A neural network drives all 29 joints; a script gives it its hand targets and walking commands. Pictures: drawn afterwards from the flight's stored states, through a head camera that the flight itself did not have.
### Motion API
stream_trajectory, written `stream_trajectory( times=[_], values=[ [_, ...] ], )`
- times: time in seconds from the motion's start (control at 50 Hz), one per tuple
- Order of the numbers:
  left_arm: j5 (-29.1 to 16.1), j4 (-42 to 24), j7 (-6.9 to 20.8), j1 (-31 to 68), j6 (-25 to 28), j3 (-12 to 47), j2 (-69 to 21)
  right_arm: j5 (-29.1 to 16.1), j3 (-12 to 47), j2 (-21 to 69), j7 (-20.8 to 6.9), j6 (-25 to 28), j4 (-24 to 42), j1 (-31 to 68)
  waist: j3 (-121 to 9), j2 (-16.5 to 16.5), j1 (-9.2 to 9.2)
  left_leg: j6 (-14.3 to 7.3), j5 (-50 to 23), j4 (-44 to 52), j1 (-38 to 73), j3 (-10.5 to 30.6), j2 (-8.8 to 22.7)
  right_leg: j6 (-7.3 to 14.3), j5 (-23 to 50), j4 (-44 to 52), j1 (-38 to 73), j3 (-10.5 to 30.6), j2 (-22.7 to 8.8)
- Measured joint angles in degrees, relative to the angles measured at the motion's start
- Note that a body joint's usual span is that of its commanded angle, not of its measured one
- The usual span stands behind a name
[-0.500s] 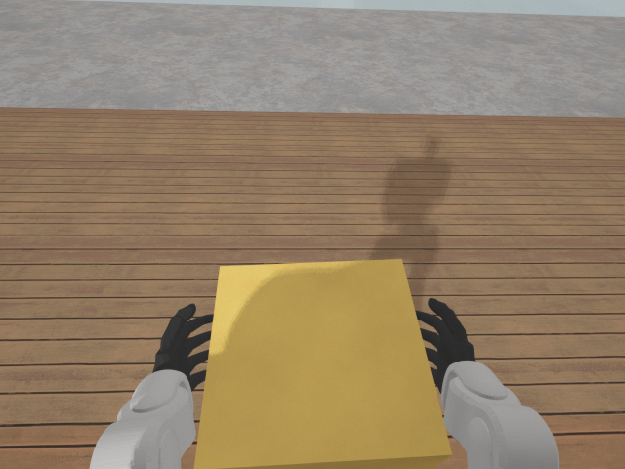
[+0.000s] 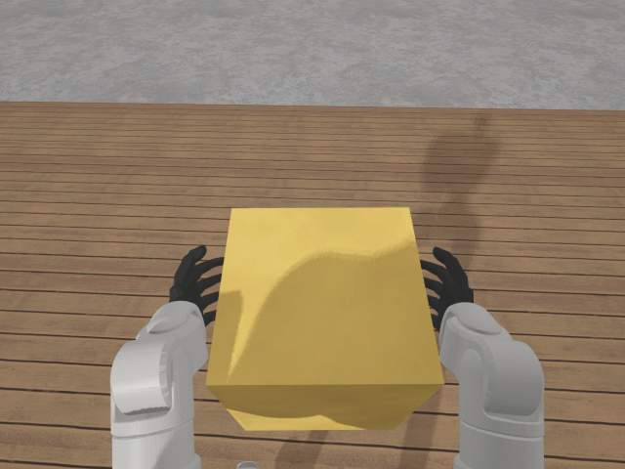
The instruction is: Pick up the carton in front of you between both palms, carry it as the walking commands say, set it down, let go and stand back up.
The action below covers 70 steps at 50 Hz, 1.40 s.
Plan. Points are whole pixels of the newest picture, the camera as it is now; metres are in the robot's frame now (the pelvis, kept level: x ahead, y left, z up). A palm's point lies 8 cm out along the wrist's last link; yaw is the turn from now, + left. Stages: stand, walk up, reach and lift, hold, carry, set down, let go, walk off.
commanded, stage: carry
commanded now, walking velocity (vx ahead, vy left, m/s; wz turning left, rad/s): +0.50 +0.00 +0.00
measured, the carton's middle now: (320, 328) +0.30 +0.01 +0.04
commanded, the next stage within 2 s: none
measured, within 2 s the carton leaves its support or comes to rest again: neither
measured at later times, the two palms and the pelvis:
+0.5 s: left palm (229, 150) +0.68 +0.18 +0.06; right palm (384, 151) +0.67 -0.12 +0.06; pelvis +0.34 +0.05 -0.02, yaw -1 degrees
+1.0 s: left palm (248, 86) +1.01 +0.19 +0.04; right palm (364, 87) +1.02 -0.11 +0.03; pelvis +0.69 +0.03 -0.06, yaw +0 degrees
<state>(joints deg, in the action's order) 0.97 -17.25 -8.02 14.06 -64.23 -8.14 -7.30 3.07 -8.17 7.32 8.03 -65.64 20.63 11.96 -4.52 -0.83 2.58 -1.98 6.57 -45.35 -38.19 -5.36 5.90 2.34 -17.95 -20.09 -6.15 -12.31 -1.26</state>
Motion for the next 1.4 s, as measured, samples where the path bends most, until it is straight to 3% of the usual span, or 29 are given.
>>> stream_trajectory(
  times=[0.12,0.16,0.18,0.22,0.26,0.32,0.44,0.56,0.62,0.64,0.7,0.74,0.86,0.92,1.06,1.12,1.14,1.18,1.22,1.28,1.4],
  values=[
    [1.0,8.5,-1.0,7.9,1.2,-2.2,0.9,-1.0,-3.1,-1.6,1.2,2.0,-9.9,8.3,0.5,0.8,-1.75,-2.4,-4.5,13.3,5.9,-3.6,-2.9,-3.2,-9.9,-4.4,7.3,0.7,-0.3],
    [1.3,10.8,-1.4,10.1,1.8,-3.4,1.7,-1.0,-4.0,-1.4,1.0,3.3,-14.1,11.8,1.7,1.5,-3.56,-3.5,-8.1,12.1,8.0,-4.1,-4.2,-2.8,-12.2,-18.1,4.4,1.3,-2.4],
    [1.2,12.2,-1.5,11.1,2.3,-3.9,2.3,-1.1,-4.3,-1.3,1.0,4.1,-15.8,12.9,2.5,2.1,-4.60,-4.5,-6.4,8.6,7.3,-4.2,-4.6,-2.3,-11.8,-27.9,0.7,4.1,-2.4],
    [1.0,14.2,-1.8,12.3,3.0,-5.2,2.5,-1.5,-4.8,-1.0,1.3,5.0,-18.2,14.1,4.4,2.0,-5.63,-5.7,-1.4,6.3,8.1,-4.0,-5.1,-0.8,-10.9,-44.9,-7.9,9.4,-0.3],
    [1.5,14.7,-1.6,12.7,3.3,-6.5,1.4,-1.9,-5.3,-0.8,1.4,5.8,-19.0,13.9,6.1,1.8,-5.96,-5.2,0.3,7.9,10.3,-3.9,-5.5,0.3,-8.3,-52.3,-15.3,11.2,0.6],
    [2.2,13.0,-0.7,12.5,4.5,-7.6,-0.4,-2.9,-6.1,-0.6,1.3,7.4,-18.0,13.4,8.1,1.2,-5.70,-5.5,1.4,11.8,14.2,-3.9,-6.1,0.9,-4.5,-50.4,-23.7,11.3,0.1],
    [1.9,7.2,-0.2,9.5,7.5,-6.6,-1.3,-3.5,-5.5,0.1,0.2,10.2,-13.8,12.3,8.4,0.4,-5.74,-5.2,6.0,15.9,21.5,-2.7,-7.1,1.1,4.0,-35.7,-32.7,10.2,-1.0],
    [1.0,2.2,-0.2,6.4,6.8,-5.3,-0.7,-3.4,-3.3,0.3,0.2,9.3,-10.0,10.8,5.4,1.4,-6.40,-3.9,15.2,15.2,30.8,-1.7,-8.9,1.7,22.2,-11.0,-28.4,6.7,1.2],
    [1.3,3.4,-0.4,7.3,5.5,-4.4,-0.2,-3.2,-3.1,-0.8,0.4,7.5,-9.5,10.5,3.1,2.1,-5.61,-3.0,21.9,5.8,33.4,-2.8,-9.4,2.6,27.9,-3.8,-21.7,4.3,2.5],
    [1.5,4.5,-0.5,8.0,5.3,-4.3,-0.4,-3.3,-3.0,-1.7,0.5,6.8,-9.9,11.0,2.4,1.5,-4.72,-2.7,22.0,-0.8,32.3,-3.2,-8.6,3.7,23.1,-5.9,-20.6,4.2,3.0],
    [1.2,8.5,-1.4,10.0,4.3,-3.8,0.1,-3.8,-3.3,-3.4,0.9,5.3,-12.6,12.0,2.6,-0.3,-1.53,-1.7,23.2,-25.0,22.2,2.5,-8.9,6.1,12.8,-15.2,-21.7,3.7,4.9],
    [0.5,9.8,-1.7,9.5,3.3,-4.2,0.4,-3.1,-4.0,-2.2,1.1,4.4,-13.5,11.5,2.9,0.6,-0.12,-1.9,20.5,-30.3,15.9,3.8,-8.5,6.1,11.3,-15.0,-19.7,4.1,5.1],
    [-1.0,11.1,-1.6,9.3,4.7,-5.4,0.4,-0.1,-6.3,1.3,0.5,5.6,-13.0,10.9,4.4,1.9,1.36,-0.9,13.7,-16.3,3.2,5.2,-4.7,6.0,7.6,-10.0,-12.3,4.9,5.1],
    [-1.3,11.1,-1.3,9.8,6.1,-5.2,0.4,0.1,-6.2,1.3,0.5,6.9,-11.7,10.4,4.7,1.9,1.62,-0.7,6.8,-7.8,0.1,4.9,-3.6,5.4,5.5,-8.1,-8.7,5.7,5.1],
    [-1.1,10.5,-1.1,10.5,6.9,-3.9,0.0,-0.5,-5.5,0.0,0.7,7.2,-8.6,8.9,2.8,0.3,1.72,-2.0,-11.8,15.1,4.0,0.4,-6.1,3.7,-3.5,-8.0,0.8,7.3,5.9],
    [-0.7,10.8,-0.8,9.9,6.0,-4.1,0.6,-0.1,-4.9,0.1,0.7,6.5,-10.5,9.6,1.3,-0.5,1.04,-3.3,-17.0,22.2,11.2,-2.3,-7.6,2.6,-9.4,-18.5,2.2,6.3,6.1],
    [-0.7,11.4,-0.7,10.1,5.7,-4.1,1.3,0.3,-4.8,0.4,0.7,6.6,-11.7,10.0,0.8,0.2,0.20,-3.9,-12.5,20.4,12.3,-2.5,-8.2,1.9,-9.2,-25.6,0.7,5.7,5.1],
    [-1.0,13.5,-0.6,10.6,5.5,-4.3,2.5,0.9,-4.6,0.5,0.8,6.8,-14.5,11.2,1.0,1.8,-2.14,-5.9,-4.0,13.0,10.8,-2.9,-9.7,0.3,-12.1,-43.8,-6.5,9.0,4.9],
    [-0.5,14.6,-0.6,9.6,5.1,-4.7,2.0,0.0,-4.6,0.1,0.5,6.1,-16.5,11.0,1.3,0.9,-4.16,-6.6,-1.0,10.9,11.5,-2.5,-10.0,0.7,-10.9,-54.3,-13.8,10.8,5.1],
    [1.2,14.4,-0.6,8.3,5.0,-6.2,-0.6,-1.3,-5.0,-0.2,0.6,6.4,-17.4,9.5,2.3,0.2,-5.65,-7.1,1.5,12.3,14.9,-2.2,-10.3,0.8,-7.3,-53.1,-22.3,11.7,2.7],
    [2.3,10.9,-0.5,6.3,7.8,-6.2,-1.9,-3.4,-4.5,-0.7,0.3,9.9,-17.6,9.8,4.1,0.0,-6.74,-6.7,5.4,16.1,21.9,-1.1,-10.2,0.3,1.7,-37.8,-32.6,12.0,-1.4]
  ],
)
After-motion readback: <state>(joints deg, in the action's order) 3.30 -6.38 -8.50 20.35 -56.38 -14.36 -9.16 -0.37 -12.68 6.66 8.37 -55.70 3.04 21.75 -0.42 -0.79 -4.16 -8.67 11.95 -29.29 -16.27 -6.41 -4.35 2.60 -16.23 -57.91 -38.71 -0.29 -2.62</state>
